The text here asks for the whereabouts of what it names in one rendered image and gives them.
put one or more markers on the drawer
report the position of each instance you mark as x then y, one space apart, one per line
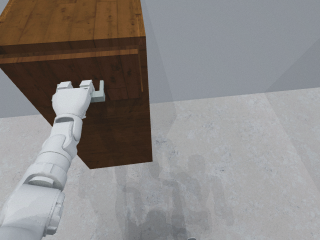
38 76

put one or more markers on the left robot forearm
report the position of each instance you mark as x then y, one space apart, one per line
54 160

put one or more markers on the left robot upper arm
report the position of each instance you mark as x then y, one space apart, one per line
34 212

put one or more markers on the handle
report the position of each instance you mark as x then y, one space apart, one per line
96 96

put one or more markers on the left robot hand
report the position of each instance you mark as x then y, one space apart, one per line
75 101

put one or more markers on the cabinet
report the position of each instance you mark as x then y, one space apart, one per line
114 132

